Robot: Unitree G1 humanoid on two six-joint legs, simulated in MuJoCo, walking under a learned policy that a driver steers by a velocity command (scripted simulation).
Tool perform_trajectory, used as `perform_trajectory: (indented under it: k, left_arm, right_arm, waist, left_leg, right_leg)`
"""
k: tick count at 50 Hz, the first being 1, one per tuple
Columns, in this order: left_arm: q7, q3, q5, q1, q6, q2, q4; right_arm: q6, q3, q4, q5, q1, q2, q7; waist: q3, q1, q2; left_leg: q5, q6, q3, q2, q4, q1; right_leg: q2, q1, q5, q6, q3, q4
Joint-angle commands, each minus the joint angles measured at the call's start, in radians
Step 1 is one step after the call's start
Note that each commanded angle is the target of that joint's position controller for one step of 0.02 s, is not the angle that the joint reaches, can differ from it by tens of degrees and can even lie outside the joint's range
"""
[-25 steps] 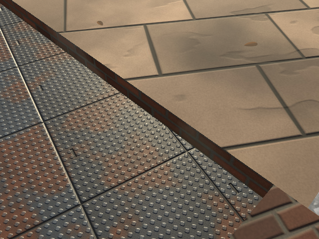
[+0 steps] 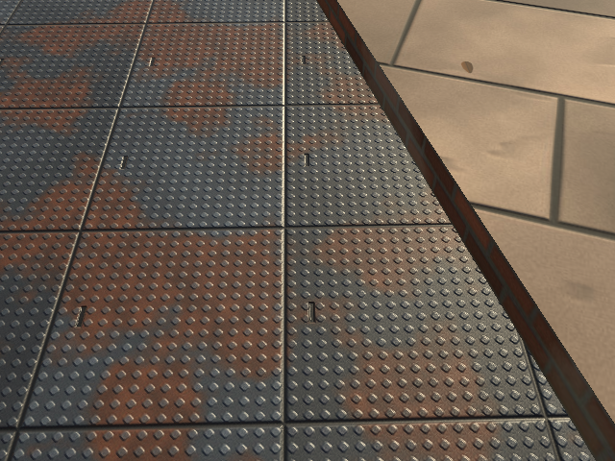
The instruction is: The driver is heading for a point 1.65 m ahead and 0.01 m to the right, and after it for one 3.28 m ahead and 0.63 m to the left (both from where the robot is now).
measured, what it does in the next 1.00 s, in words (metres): goes down: left foot 0.15 m lower, then right foot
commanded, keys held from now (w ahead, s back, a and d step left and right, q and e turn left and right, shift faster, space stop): q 0.32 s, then e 0.68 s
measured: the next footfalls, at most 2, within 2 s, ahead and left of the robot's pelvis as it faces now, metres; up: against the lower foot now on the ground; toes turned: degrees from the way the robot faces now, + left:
left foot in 0.16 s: +0.24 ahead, +0.13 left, -0.15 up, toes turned +9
right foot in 0.54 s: +0.29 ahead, -0.12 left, -0.15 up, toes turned +12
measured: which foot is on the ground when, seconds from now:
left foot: up 0.00-0.14, down 0.16-0.58, up 0.60-0.90, down 0.92-1.00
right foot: down 0.00-0.16, up 0.18-0.52, down 0.54-0.92, up 0.94-1.00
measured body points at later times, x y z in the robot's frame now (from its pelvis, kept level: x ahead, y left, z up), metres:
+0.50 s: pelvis +0.16 +0.00 -0.13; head +0.17 +0.02 +0.32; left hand +0.28 +0.28 -0.22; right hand +0.34 -0.23 -0.24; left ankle +0.20 +0.12 -0.86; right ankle +0.27 -0.13 -0.82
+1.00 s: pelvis +0.18 +0.01 -0.12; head +0.20 +0.02 +0.33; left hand +0.33 +0.28 -0.22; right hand +0.31 -0.27 -0.22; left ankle +0.17 +0.10 -0.86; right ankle +0.23 -0.13 -0.81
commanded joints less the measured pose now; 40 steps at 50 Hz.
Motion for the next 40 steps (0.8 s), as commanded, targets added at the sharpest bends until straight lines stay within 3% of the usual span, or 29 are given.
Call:
perform_trajectory:
  k: [1, 2, 3, 5, 6, 7, 8, 9, 10, 11, 12, 13, 14, 15, 16, 17, 18, 20, 22, 23, 25, 27, 28, 29, 30, 31, 34, 37, 40]
  left_arm:
    - [0.017, 0.002, -0.018, 0.103, -0.009, 0.079, 0.018]
    - [0.049, 0.083, -0.152, -0.021, 0.049, 0.240, -0.011]
    - [0.065, 0.082, -0.147, 0.001, 0.078, 0.234, -0.030]
    - [0.072, 0.088, -0.125, 0.030, 0.107, 0.181, -0.034]
    - [0.064, 0.091, -0.123, 0.013, 0.111, 0.169, -0.036]
    - [0.049, 0.092, -0.120, -0.008, 0.106, 0.166, -0.030]
    - [0.025, 0.088, -0.119, -0.020, 0.090, 0.158, -0.033]
    - [0.001, 0.066, -0.104, 0.046, 0.065, 0.093, -0.068]
    - [-0.023, 0.048, -0.128, -0.004, 0.038, 0.155, -0.156]
    - [-0.021, 0.052, -0.128, -0.109, 0.036, 0.186, -0.208]
    - [-0.012, 0.036, -0.120, -0.129, 0.041, 0.163, -0.247]
    - [0.011, 0.033, -0.107, -0.130, 0.067, 0.149, -0.228]
    - [0.035, 0.046, -0.097, -0.134, 0.107, 0.157, -0.210]
    - [0.050, 0.057, -0.088, -0.139, 0.132, 0.166, -0.209]
    - [0.062, 0.077, -0.089, -0.140, 0.148, 0.210, -0.210]
    - [0.071, 0.080, -0.078, -0.151, 0.151, 0.191, -0.214]
    - [0.070, 0.080, -0.078, -0.182, 0.147, 0.177, -0.228]
    - [0.055, 0.059, -0.063, -0.229, 0.133, 0.099, -0.235]
    - [0.026, 0.042, -0.075, -0.279, 0.132, 0.039, -0.238]
    - [0.007, 0.045, -0.084, -0.264, 0.139, 0.045, -0.221]
    - [-0.014, 0.069, -0.088, -0.247, 0.152, 0.102, -0.206]
    - [-0.022, 0.079, -0.062, -0.274, 0.155, 0.127, -0.224]
    - [-0.020, 0.088, -0.047, -0.293, 0.151, 0.189, -0.252]
    - [-0.015, 0.103, -0.050, -0.332, 0.151, 0.241, -0.271]
    - [-0.012, 0.110, -0.051, -0.329, 0.150, 0.236, -0.271]
    - [-0.006, 0.107, -0.051, -0.335, 0.146, 0.223, -0.277]
    - [0.011, 0.120, -0.070, -0.305, 0.141, 0.235, -0.283]
    - [0.016, 0.131, -0.085, -0.298, 0.157, 0.228, -0.286]
    - [0.019, 0.135, -0.091, -0.302, 0.171, 0.221, -0.299]
  right_arm:
    - [0.011, -0.012, -0.064, -0.017, -0.103, -0.044, -0.005]
    - [0.031, -0.032, -0.128, 0.178, -0.232, -0.063, 0.021]
    - [0.044, -0.030, -0.135, 0.185, -0.242, -0.065, 0.039]
    - [0.072, -0.033, -0.108, 0.146, -0.192, -0.029, 0.048]
    - [0.079, -0.043, -0.067, 0.134, -0.094, -0.036, 0.037]
    - [0.078, -0.065, -0.004, 0.115, 0.078, -0.063, 0.015]
    - [0.068, -0.104, 0.069, 0.097, 0.278, -0.144, -0.020]
    - [0.045, -0.121, 0.076, 0.067, 0.339, -0.296, -0.040]
    - [0.040, -0.117, 0.051, 0.071, 0.379, -0.322, -0.050]
    - [0.059, -0.108, 0.000, 0.074, 0.291, -0.288, -0.078]
    - [0.073, -0.096, -0.024, 0.076, 0.205, -0.280, -0.094]
    - [0.086, -0.076, -0.056, 0.088, 0.093, -0.233, -0.103]
    - [0.093, -0.064, -0.076, 0.082, 0.011, -0.205, -0.103]
    - [0.087, -0.057, -0.082, 0.070, -0.004, -0.198, -0.100]
    - [0.075, -0.060, -0.083, 0.067, -0.004, -0.220, -0.088]
    - [0.067, -0.062, -0.084, 0.059, -0.023, -0.230, -0.089]
    - [0.060, -0.057, -0.076, 0.070, -0.010, -0.218, -0.109]
    - [0.073, -0.045, -0.063, 0.081, -0.007, -0.159, -0.142]
    - [0.085, -0.035, -0.053, 0.081, 0.009, -0.114, -0.150]
    - [0.084, -0.032, -0.033, 0.077, 0.034, -0.092, -0.139]
    - [0.075, -0.033, -0.013, 0.062, 0.062, -0.078, -0.112]
    - [0.071, -0.024, 0.000, 0.058, 0.110, -0.048, -0.109]
    - [0.070, -0.029, -0.009, 0.054, 0.145, -0.052, -0.120]
    - [0.064, -0.041, -0.022, 0.061, 0.192, -0.068, -0.129]
    - [0.063, -0.055, -0.055, 0.068, 0.079, -0.112, -0.143]
    - [0.068, -0.074, -0.075, 0.080, 0.004, -0.146, -0.154]
    - [0.086, -0.087, -0.077, 0.073, 0.000, -0.102, -0.149]
    - [0.076, -0.077, -0.083, 0.081, -0.008, -0.049, -0.142]
    - [0.071, -0.070, -0.084, 0.090, -0.012, -0.045, -0.134]
  waist:
    - [0.145, 0.024, -0.087]
    - [0.202, 0.032, -0.122]
    - [0.137, 0.044, -0.072]
    - [0.079, 0.050, -0.061]
    - [0.043, 0.011, -0.066]
    - [-0.032, -0.078, -0.060]
    - [-0.104, -0.187, -0.012]
    - [-0.244, -0.188, 0.214]
    - [-0.543, -0.242, 0.203]
    - [-0.573, -0.236, 0.075]
    - [-0.554, -0.177, -0.048]
    - [-0.473, -0.109, -0.189]
    - [-0.349, -0.061, -0.203]
    - [-0.265, -0.046, -0.181]
    - [-0.175, -0.028, -0.149]
    - [-0.145, -0.015, -0.092]
    - [-0.082, -0.018, -0.086]
    - [-0.127, -0.026, -0.039]
    - [-0.174, -0.054, 0.051]
    - [-0.175, -0.063, 0.076]
    - [-0.111, -0.071, 0.100]
    - [-0.025, -0.079, 0.059]
    - [0.000, -0.123, -0.048]
    - [0.013, -0.181, -0.248]
    - [0.049, -0.121, -0.352]
    - [0.082, -0.099, -0.352]
    - [0.014, -0.081, -0.306]
    - [-0.066, -0.075, -0.248]
    - [-0.126, -0.065, -0.258]
  left_leg:
    - [0.001, -0.002, 0.001, 0.044, -0.136, -0.125]
    - [-0.034, -0.015, -0.024, -0.047, -0.100, -0.105]
    - [-0.024, -0.027, 0.019, -0.067, -0.114, -0.104]
    - [-0.036, -0.032, 0.057, -0.078, -0.153, 0.031]
    - [-0.041, -0.027, 0.087, -0.105, -0.172, 0.163]
    - [0.039, 0.005, 0.128, -0.150, -0.208, 0.404]
    - [0.296, 0.083, 0.096, -0.122, -0.278, 0.724]
    - [1.046, 0.256, -0.154, 0.137, 0.080, 1.203]
    - [1.063, 0.447, -0.386, 0.285, 0.107, 1.356]
    - [0.811, 0.448, -0.397, 0.285, 0.022, 1.275]
    - [0.434, 0.441, -0.461, 0.315, -0.050, 1.145]
    - [0.073, 0.400, -0.490, 0.323, -0.142, 0.900]
    - [0.003, 0.389, -0.496, 0.335, -0.192, 0.607]
    - [-0.067, 0.373, -0.493, 0.300, -0.209, 0.419]
    - [-0.175, 0.334, -0.403, 0.191, -0.237, 0.265]
    - [-0.167, 0.309, -0.341, 0.137, -0.229, 0.204]
    - [-0.195, 0.274, -0.250, 0.068, -0.245, 0.143]
    - [-0.228, 0.213, -0.123, -0.013, -0.216, 0.180]
    - [-0.383, 0.205, -0.108, 0.003, -0.242, 0.186]
    - [-0.529, 0.200, -0.123, 0.025, -0.262, 0.173]
    - [-0.765, 0.164, -0.148, 0.043, -0.260, 0.119]
    - [-0.943, 0.067, -0.157, -0.005, -0.212, 0.103]
    - [-0.975, -0.003, -0.122, -0.068, -0.079, 0.083]
    - [-0.863, -0.058, -0.010, -0.144, 0.022, 0.056]
    - [-0.816, -0.082, 0.015, -0.143, 0.084, 0.096]
    - [-0.803, -0.080, -0.008, -0.138, 0.151, 0.095]
    - [-0.872, -0.090, -0.049, -0.143, 0.333, 0.033]
    - [-0.836, -0.104, -0.032, -0.171, 0.282, 0.043]
    - [-0.807, -0.099, -0.025, -0.197, 0.175, 0.104]
  right_leg:
    - [-0.320, 0.052, 0.349, -0.114, 0.238, -0.057]
    - [-0.296, -0.082, 0.464, -0.112, 0.196, 0.089]
    - [-0.303, -0.029, 0.491, -0.101, 0.169, 0.161]
    - [-0.306, -0.081, 0.446, -0.073, 0.136, 0.310]
    - [-0.299, -0.138, 0.465, -0.055, 0.110, 0.428]
    - [-0.271, -0.230, 0.522, -0.033, 0.072, 0.609]
    - [-0.183, -0.411, 0.352, 0.033, 0.026, 0.893]
    - [-0.068, -0.881, -0.485, 0.119, 0.082, 1.451]
    - [-0.072, -0.970, -0.450, 0.145, 0.291, 1.584]
    - [-0.107, -1.007, -0.400, 0.148, 0.346, 1.586]
    - [-0.124, -1.037, -0.259, 0.134, 0.380, 1.569]
    - [-0.146, -0.969, -0.122, 0.136, 0.382, 1.424]
    - [-0.148, -0.840, -0.072, 0.142, 0.374, 1.348]
    - [-0.134, -0.775, -0.044, 0.134, 0.379, 1.334]
    - [-0.108, -0.714, 0.069, 0.121, 0.360, 1.203]
    - [-0.085, -0.693, 0.123, 0.118, 0.339, 1.175]
    - [-0.083, -0.648, 0.246, 0.120, 0.347, 0.945]
    - [-0.084, -0.516, 0.407, 0.127, 0.317, 0.542]
    - [-0.085, -0.345, 0.447, 0.130, 0.305, 0.327]
    - [-0.089, -0.269, 0.428, 0.118, 0.304, 0.261]
    - [-0.062, -0.154, 0.355, 0.073, 0.263, 0.117]
    - [-0.053, -0.115, 0.290, 0.027, 0.262, -0.034]
    - [-0.143, -0.114, 0.464, -0.005, 0.388, -0.072]
    - [-0.216, -0.144, 0.420, -0.086, 0.514, -0.157]
    - [-0.287, -0.282, 0.160, -0.170, 0.694, -0.318]
    - [-0.297, -0.307, 0.073, -0.195, 0.758, -0.355]
    - [-0.271, -0.212, 0.144, -0.196, 0.757, -0.320]
    - [-0.200, -0.141, 0.317, -0.178, 0.680, -0.254]
    - [-0.191, -0.099, 0.401, -0.186, 0.700, -0.239]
